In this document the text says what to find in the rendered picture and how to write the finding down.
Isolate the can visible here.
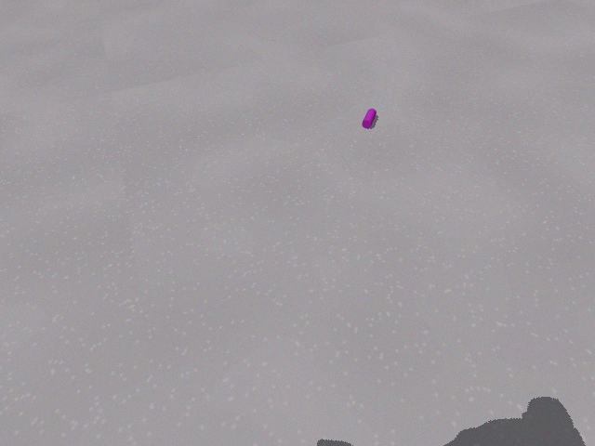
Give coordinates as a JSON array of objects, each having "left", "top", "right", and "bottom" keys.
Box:
[{"left": 362, "top": 109, "right": 377, "bottom": 128}]

